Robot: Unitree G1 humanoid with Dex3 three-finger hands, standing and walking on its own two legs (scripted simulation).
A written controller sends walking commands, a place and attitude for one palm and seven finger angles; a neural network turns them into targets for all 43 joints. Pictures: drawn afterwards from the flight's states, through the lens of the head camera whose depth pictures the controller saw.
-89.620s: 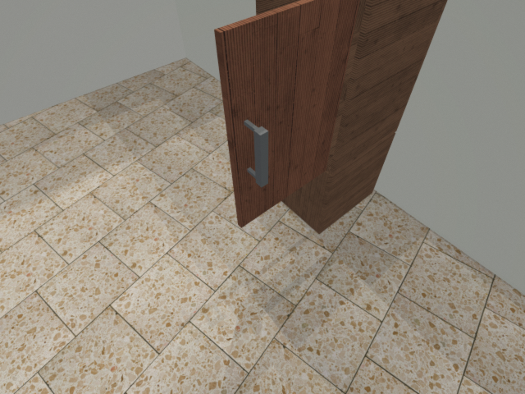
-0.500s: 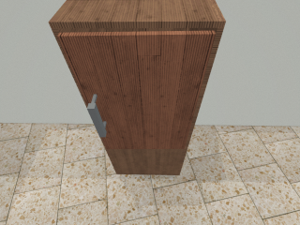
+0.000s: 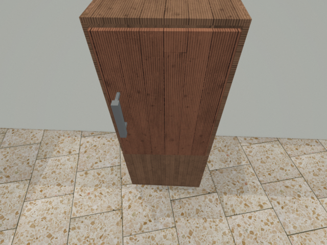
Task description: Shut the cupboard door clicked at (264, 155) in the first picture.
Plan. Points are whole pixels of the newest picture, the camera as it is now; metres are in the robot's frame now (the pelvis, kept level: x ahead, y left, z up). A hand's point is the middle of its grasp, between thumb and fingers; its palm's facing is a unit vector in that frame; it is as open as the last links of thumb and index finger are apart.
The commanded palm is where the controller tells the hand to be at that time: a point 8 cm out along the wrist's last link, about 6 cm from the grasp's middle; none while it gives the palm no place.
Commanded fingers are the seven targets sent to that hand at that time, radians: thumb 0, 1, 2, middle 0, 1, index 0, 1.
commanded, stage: come to a stop and stand still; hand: left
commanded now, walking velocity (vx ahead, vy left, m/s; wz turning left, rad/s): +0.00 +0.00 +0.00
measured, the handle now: (120, 115) +0.52 +0.20 -0.04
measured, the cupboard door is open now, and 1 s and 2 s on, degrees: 1 1 1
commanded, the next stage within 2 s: look again from close up in 0.28 s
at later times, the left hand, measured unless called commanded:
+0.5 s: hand out of the picture -0.01 +0.17 -0.18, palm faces +0.01 -0.98 -0.18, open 7.4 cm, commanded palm none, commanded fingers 0.00 0.90 0.90 -0.20 -0.30 -0.20 -0.30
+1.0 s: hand out of the picture +0.00 +0.22 -0.18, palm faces +0.03 -0.98 -0.20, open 7.4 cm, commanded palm none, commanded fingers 0.00 0.90 0.90 -0.20 -0.30 -0.20 -0.30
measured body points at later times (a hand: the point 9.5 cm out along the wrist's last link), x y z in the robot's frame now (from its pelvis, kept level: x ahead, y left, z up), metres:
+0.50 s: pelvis -0.01 +0.00 +0.00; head +0.01 +0.01 +0.45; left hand -0.01 +0.23 -0.16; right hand -0.05 -0.23 -0.16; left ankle +0.05 +0.11 -0.74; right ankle -0.03 -0.11 -0.74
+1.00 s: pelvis -0.02 +0.04 +0.00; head -0.03 +0.05 +0.45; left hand +0.00 +0.28 -0.16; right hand +0.05 -0.21 -0.14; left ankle +0.05 +0.11 -0.74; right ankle -0.03 -0.11 -0.74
